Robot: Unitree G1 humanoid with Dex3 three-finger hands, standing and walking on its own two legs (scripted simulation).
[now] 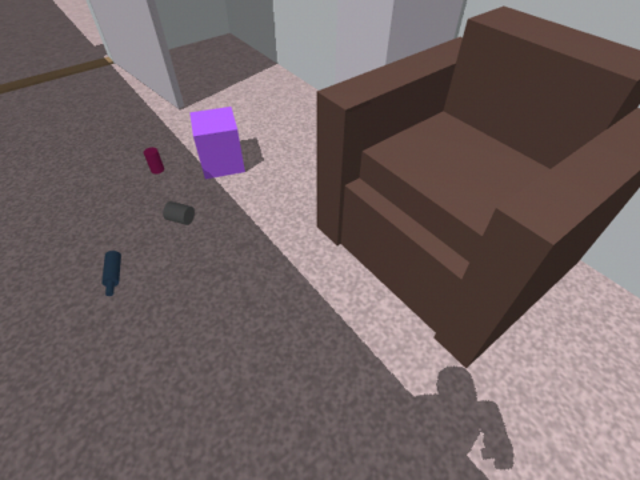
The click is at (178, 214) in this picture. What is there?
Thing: lying can
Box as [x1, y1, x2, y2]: [163, 201, 194, 224]
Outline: 165,205 163,215 166,219 185,224 191,222 194,215 194,210 191,206 171,201
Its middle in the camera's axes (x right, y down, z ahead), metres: -0.62 -0.10 +1.70
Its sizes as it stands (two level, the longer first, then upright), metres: 0.102 0.084 0.084
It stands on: the floor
